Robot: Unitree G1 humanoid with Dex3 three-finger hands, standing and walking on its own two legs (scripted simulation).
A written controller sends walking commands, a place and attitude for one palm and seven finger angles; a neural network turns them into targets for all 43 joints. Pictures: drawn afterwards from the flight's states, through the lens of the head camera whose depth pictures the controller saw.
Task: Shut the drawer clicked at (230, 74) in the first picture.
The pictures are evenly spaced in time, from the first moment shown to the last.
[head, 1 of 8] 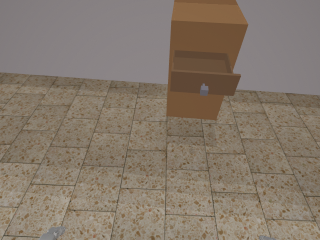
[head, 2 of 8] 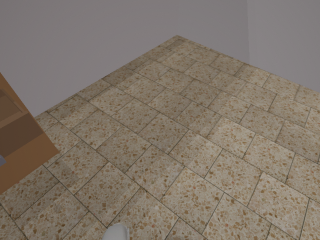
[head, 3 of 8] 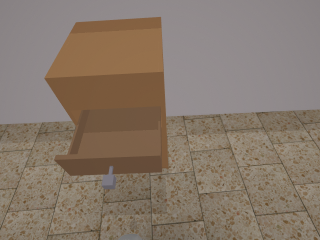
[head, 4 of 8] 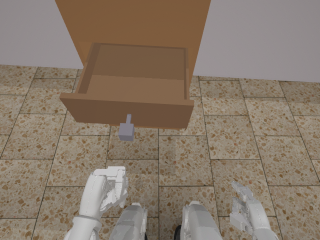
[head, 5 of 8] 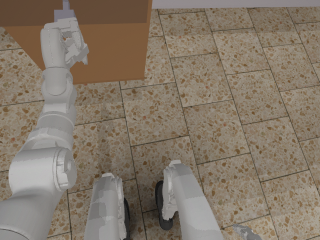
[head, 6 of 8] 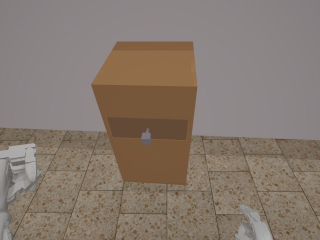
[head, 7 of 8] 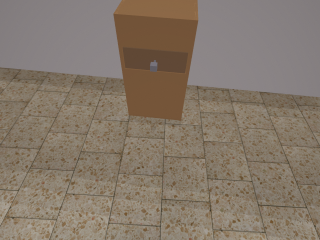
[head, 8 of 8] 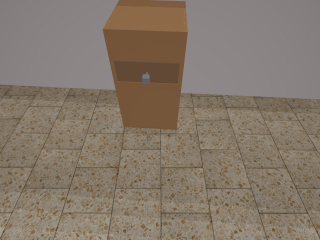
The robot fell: no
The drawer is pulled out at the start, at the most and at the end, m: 0.24 0.24 0.00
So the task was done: yes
